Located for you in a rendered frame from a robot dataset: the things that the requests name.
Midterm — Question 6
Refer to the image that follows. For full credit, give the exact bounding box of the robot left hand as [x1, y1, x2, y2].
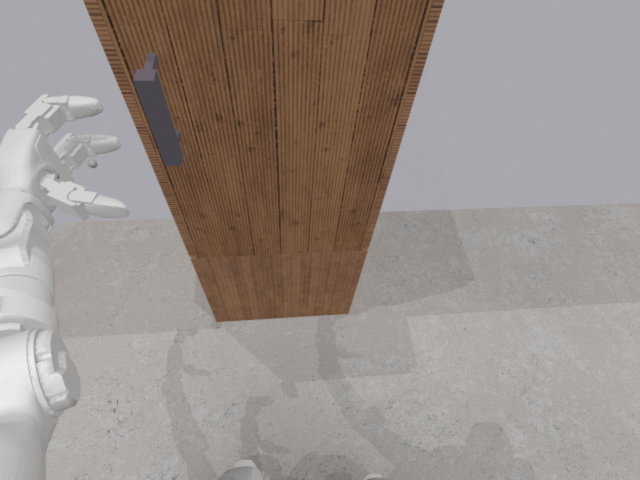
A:
[0, 94, 129, 221]

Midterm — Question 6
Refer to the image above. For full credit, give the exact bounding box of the robot left shin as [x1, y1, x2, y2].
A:
[234, 460, 257, 468]

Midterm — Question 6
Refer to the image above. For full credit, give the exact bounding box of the handle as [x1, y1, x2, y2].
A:
[133, 53, 183, 166]

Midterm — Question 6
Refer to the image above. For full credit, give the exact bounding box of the cupboard door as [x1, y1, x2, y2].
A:
[96, 0, 434, 258]

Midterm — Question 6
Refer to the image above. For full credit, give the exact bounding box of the left robot forearm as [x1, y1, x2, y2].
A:
[0, 190, 59, 338]

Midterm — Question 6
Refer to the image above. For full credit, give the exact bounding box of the left robot upper arm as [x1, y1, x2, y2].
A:
[0, 328, 81, 480]

